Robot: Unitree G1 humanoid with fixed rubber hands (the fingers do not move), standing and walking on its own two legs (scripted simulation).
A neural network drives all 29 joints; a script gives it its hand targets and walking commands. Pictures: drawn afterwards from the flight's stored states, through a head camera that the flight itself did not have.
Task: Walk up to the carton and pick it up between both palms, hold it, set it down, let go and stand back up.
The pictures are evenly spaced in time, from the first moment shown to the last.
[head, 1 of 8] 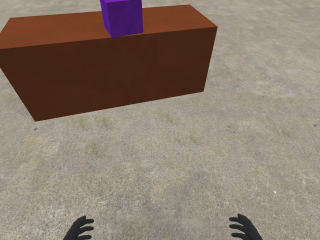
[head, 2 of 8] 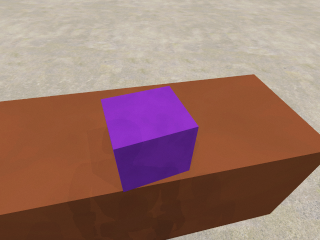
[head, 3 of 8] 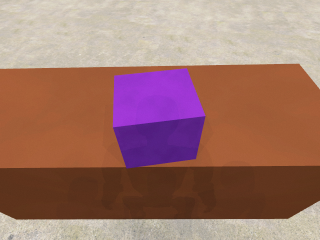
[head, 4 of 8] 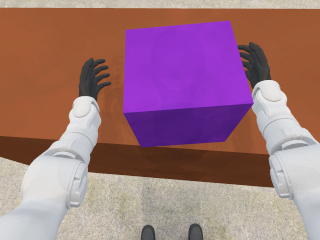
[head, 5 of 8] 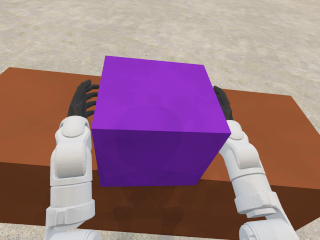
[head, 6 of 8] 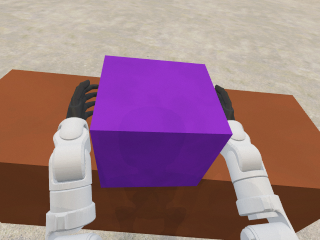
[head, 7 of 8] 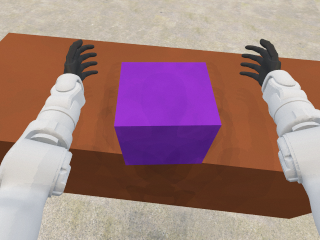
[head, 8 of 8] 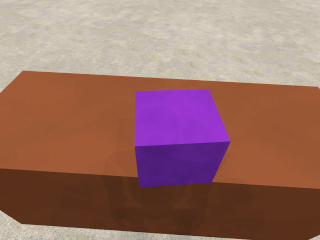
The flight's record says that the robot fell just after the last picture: no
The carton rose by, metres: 0.18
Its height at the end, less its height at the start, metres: +0.00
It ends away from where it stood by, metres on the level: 0.05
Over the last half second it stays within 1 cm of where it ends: yes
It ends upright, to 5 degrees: yes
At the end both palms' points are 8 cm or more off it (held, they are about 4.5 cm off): yes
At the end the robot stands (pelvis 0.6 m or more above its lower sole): yes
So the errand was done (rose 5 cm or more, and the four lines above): yes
